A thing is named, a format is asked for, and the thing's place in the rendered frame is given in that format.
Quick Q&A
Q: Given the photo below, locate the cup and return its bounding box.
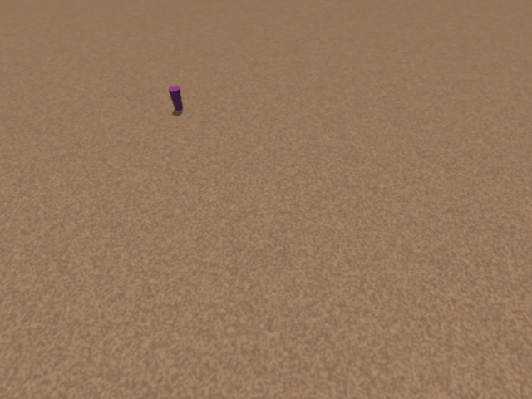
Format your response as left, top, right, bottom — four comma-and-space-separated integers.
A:
169, 86, 183, 111

